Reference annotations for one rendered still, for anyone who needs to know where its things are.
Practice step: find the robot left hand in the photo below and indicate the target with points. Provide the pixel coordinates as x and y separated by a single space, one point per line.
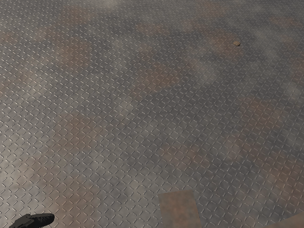
33 221

